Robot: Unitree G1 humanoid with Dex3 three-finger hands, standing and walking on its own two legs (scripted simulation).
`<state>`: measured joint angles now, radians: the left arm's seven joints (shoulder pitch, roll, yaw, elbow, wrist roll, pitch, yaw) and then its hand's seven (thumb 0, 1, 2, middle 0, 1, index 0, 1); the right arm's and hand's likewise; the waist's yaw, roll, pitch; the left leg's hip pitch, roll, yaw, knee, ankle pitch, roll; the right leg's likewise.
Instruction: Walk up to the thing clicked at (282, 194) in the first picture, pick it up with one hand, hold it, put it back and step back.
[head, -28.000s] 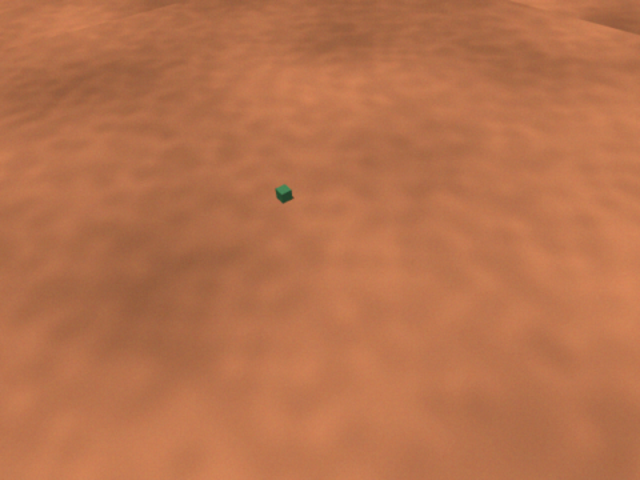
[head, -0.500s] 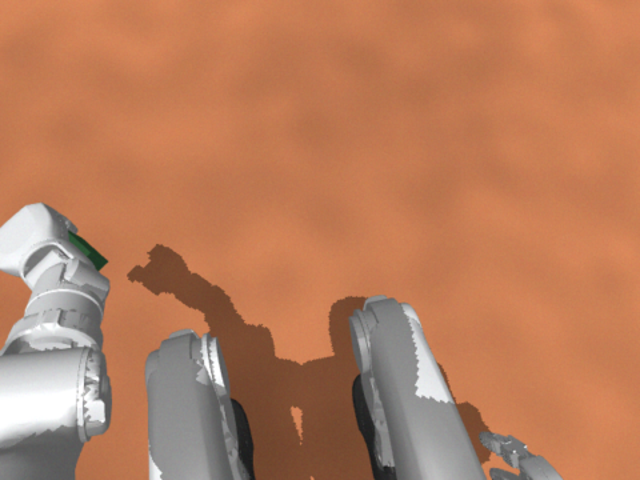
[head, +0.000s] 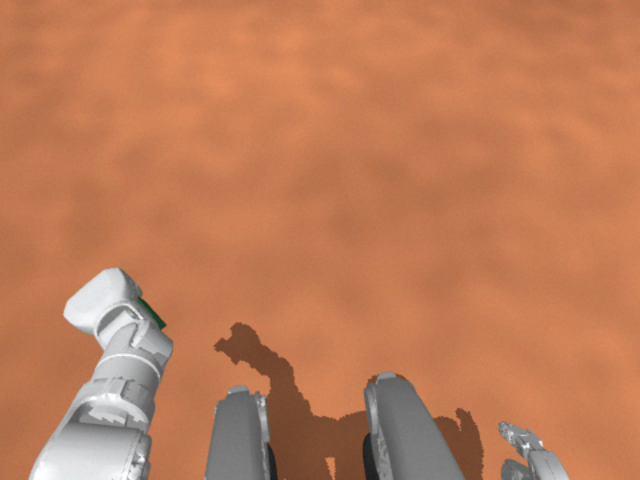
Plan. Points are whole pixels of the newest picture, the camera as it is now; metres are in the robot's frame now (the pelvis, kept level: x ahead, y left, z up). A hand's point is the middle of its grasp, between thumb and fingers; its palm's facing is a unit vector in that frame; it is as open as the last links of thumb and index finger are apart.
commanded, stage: lift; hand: left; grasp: from above
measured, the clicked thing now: (134, 321) +0.38 +0.27 -0.13
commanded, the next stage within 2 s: hold in 0.66 s
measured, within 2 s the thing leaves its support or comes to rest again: neither
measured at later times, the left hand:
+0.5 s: hand (92, 269) +0.38 +0.25 +0.05, palm faces -0.29 -0.36 -0.88, open 8.3 cm
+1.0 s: hand (60, 252) +0.37 +0.25 +0.11, palm faces -0.29 -0.35 -0.89, open 8.3 cm
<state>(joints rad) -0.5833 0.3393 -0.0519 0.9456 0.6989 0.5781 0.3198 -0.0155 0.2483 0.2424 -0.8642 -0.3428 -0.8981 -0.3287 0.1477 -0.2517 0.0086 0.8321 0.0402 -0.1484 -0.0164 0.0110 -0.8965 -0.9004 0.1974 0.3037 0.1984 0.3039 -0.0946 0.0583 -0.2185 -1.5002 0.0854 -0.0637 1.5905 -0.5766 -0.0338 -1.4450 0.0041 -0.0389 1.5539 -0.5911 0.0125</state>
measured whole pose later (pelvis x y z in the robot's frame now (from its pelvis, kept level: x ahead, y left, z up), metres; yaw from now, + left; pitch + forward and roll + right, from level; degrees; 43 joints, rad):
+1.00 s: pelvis +0.06 +0.00 +0.17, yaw +2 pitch +8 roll +0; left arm -0.53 0.19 -0.16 1.03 0.66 0.66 0.31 -0.01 0.28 0.26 -0.79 -0.42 -0.83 -0.40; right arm 0.23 -0.25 0.01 0.84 0.05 -0.15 0.01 0.01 -0.89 -0.89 0.20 0.30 0.20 0.30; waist -0.04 0.03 -0.09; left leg -0.50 0.05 0.02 0.69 -0.32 -0.03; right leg -0.47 -0.03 -0.01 0.68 -0.35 0.02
